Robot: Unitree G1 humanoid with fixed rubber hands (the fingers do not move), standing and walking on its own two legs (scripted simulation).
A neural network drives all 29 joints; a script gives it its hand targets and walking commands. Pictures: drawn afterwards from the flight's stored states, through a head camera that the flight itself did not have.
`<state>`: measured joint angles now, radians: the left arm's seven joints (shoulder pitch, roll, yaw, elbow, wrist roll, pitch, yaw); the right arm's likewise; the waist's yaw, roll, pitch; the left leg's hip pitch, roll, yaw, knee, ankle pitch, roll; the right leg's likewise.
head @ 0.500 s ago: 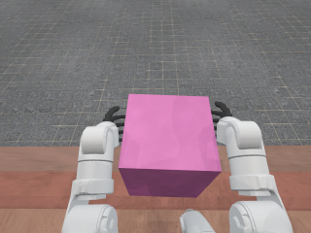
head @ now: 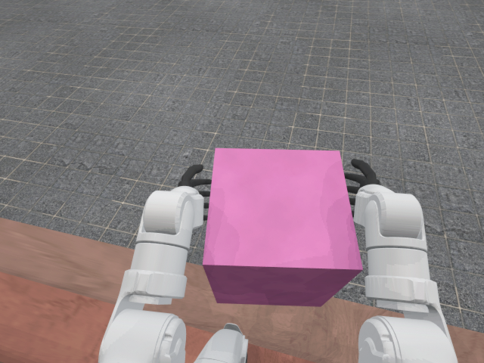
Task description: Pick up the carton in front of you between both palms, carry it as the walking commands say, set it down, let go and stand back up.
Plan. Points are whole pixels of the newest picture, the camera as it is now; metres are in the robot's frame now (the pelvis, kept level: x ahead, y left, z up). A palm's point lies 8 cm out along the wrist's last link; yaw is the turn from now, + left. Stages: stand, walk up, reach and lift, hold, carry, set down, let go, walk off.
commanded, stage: carry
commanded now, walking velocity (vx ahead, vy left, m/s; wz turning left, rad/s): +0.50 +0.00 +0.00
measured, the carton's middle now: (272, 234) +0.35 +0.03 -0.01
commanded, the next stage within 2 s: none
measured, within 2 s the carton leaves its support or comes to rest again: neither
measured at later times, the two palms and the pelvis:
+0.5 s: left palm (247, 116) +0.76 +0.14 -0.06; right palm (349, 113) +0.76 -0.14 -0.03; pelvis +0.39 +0.01 -0.17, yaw +1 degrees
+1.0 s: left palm (251, 83) +1.16 +0.19 -0.20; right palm (321, 81) +1.18 -0.09 -0.19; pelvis +0.79 +0.03 -0.33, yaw +1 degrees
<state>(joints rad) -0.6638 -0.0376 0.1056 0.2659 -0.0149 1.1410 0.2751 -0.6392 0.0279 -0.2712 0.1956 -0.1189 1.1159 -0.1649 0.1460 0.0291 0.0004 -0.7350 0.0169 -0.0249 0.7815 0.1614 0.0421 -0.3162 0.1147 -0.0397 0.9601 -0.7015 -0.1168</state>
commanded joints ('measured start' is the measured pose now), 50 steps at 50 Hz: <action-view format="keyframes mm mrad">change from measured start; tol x64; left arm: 1 -825 -1167 -536 -247 -478 -76 -411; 50 -856 -1113 -403 -81 -409 16 -402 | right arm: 1 -673 1099 612 -73 400 -21 241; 50 -576 1044 542 148 380 39 248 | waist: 1 -11 -161 -372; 50 -261 189 -742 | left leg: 1 322 -82 139 -269 233 7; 7 1165 252 -384 -68 448 264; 25 320 -10 67 728 8 33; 27 -162 -107 -28 1048 -871 -10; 38 -196 -9 -3 160 -108 -5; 50 1384 416 -486 -116 357 359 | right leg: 1 94 -106 132 -58 681 -49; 4 -14 -177 21 406 1011 38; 6 -496 -16 58 854 -7 115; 17 -560 -114 66 6 758 68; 27 785 -396 370 -240 1544 -131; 46 206 -129 121 202 790 -7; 50 -704 -73 111 839 -32 123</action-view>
